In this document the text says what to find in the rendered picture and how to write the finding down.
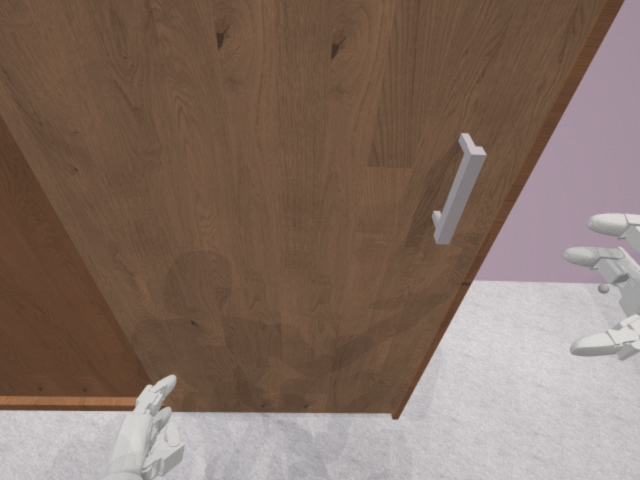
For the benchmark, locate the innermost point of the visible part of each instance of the handle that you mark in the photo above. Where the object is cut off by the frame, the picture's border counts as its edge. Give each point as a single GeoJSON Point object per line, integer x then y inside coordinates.
{"type": "Point", "coordinates": [470, 166]}

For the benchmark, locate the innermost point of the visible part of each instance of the robot right hand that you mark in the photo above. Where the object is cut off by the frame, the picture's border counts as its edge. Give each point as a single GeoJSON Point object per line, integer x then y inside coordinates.
{"type": "Point", "coordinates": [620, 270]}

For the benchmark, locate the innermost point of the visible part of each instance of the robot left hand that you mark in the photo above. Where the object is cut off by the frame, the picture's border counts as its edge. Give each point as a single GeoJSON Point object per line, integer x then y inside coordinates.
{"type": "Point", "coordinates": [137, 434]}

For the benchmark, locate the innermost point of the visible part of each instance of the wardrobe door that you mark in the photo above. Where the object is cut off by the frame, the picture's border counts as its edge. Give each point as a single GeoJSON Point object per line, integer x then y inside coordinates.
{"type": "Point", "coordinates": [58, 335]}
{"type": "Point", "coordinates": [251, 183]}

